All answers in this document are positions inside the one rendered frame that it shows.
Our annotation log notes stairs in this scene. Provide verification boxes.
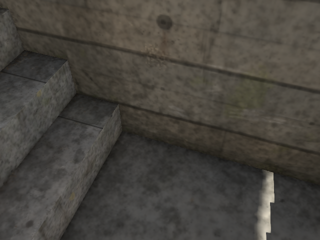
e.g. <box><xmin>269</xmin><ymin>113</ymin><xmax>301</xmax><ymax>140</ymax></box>
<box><xmin>0</xmin><ymin>7</ymin><xmax>123</xmax><ymax>240</ymax></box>

